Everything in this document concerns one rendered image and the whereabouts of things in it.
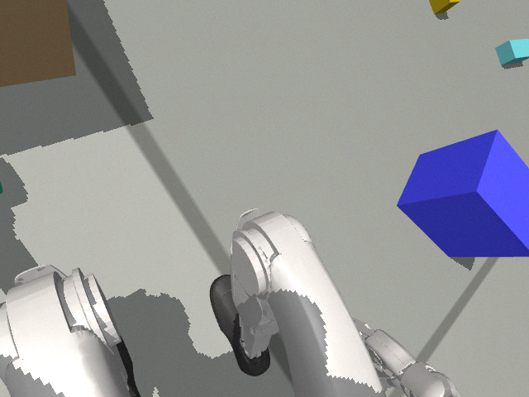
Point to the left robot foot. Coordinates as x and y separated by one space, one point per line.
127 362

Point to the right robot hand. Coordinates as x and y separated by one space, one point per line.
391 357

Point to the right robot arm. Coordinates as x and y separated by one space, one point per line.
422 380

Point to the right robot foot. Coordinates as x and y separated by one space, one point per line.
228 320

